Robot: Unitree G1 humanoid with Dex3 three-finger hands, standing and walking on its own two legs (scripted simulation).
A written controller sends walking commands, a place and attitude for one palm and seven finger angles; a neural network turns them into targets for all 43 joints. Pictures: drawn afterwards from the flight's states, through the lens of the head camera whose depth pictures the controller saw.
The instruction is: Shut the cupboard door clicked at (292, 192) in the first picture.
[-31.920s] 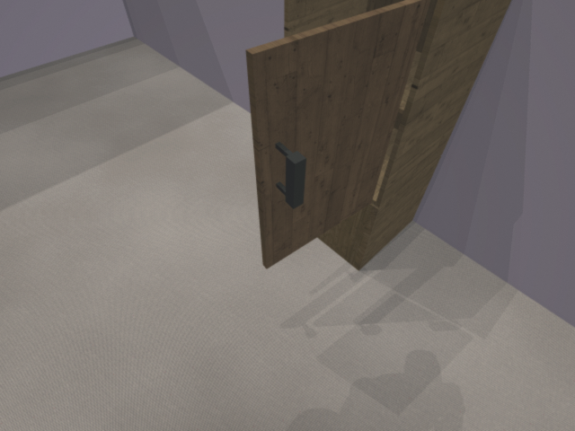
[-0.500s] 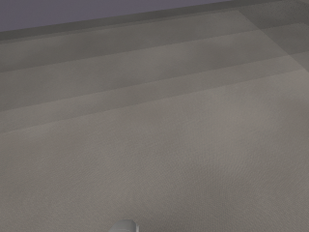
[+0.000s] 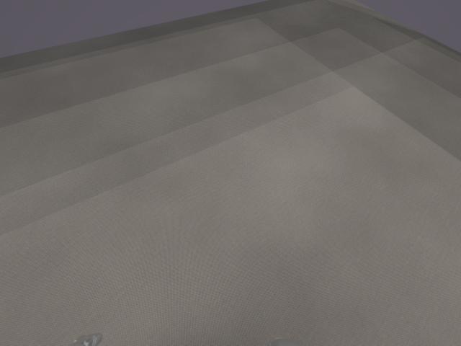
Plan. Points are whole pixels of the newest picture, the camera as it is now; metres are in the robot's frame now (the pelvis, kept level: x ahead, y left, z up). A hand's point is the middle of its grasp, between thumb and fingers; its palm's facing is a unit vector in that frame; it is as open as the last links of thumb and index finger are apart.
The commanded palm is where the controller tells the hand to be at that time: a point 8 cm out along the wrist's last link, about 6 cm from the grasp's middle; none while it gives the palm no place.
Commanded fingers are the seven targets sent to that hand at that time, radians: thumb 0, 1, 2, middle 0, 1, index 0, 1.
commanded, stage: turn to face it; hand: left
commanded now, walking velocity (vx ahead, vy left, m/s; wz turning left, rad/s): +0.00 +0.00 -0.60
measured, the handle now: out of the picture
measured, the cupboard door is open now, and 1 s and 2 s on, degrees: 56 56 56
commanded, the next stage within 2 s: none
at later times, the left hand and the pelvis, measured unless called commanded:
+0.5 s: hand (156, 331) +0.17 +0.16 -0.19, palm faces -0.26 -0.95 -0.19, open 7.4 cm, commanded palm none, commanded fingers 0.00 0.90 0.90 -0.20 -0.30 -0.20 -0.30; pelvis +0.02 -0.01 -0.01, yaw -18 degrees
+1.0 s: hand (203, 304) +0.22 +0.07 -0.16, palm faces -0.55 -0.79 -0.26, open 7.4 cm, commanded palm none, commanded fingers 0.00 0.90 0.90 -0.20 -0.30 -0.20 -0.30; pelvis +0.02 -0.04 -0.01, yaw -35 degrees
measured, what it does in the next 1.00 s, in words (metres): steps on the spot, turning right: right foot, then left foot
